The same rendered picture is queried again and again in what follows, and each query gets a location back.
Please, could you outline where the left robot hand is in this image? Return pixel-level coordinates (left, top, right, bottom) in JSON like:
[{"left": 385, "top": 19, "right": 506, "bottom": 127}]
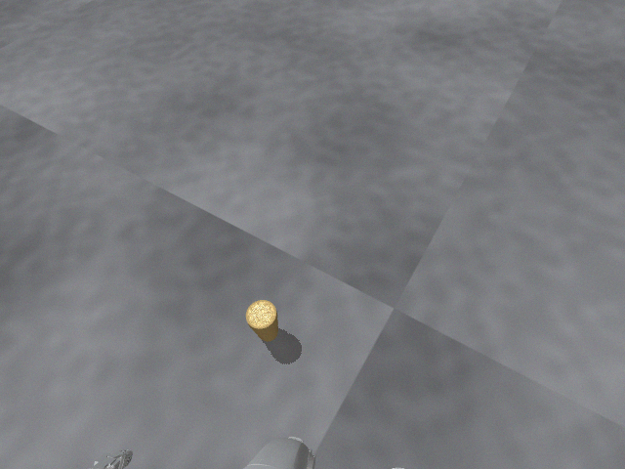
[{"left": 88, "top": 449, "right": 133, "bottom": 469}]

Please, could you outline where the cup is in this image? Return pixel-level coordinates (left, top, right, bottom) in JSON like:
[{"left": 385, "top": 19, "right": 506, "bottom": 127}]
[{"left": 246, "top": 300, "right": 278, "bottom": 342}]

